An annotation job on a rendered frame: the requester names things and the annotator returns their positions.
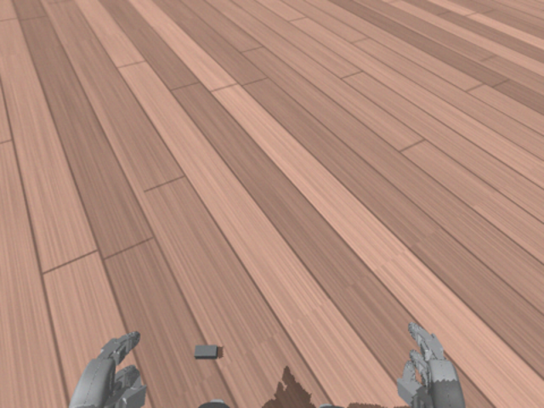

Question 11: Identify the left robot hand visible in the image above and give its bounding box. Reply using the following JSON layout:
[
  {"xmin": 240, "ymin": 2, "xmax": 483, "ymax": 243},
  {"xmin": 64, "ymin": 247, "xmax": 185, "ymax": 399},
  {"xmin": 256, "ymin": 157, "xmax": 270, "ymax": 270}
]
[{"xmin": 69, "ymin": 331, "xmax": 146, "ymax": 408}]

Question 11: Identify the small box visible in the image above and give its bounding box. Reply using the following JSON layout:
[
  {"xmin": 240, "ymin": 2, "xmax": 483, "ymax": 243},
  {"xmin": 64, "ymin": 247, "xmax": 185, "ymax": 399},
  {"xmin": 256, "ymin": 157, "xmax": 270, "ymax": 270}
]
[{"xmin": 194, "ymin": 345, "xmax": 218, "ymax": 360}]

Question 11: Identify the right robot hand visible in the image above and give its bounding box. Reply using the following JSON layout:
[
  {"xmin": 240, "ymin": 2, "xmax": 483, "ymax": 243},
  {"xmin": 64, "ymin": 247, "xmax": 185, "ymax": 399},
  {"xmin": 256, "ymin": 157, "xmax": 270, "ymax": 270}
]
[{"xmin": 397, "ymin": 322, "xmax": 466, "ymax": 408}]

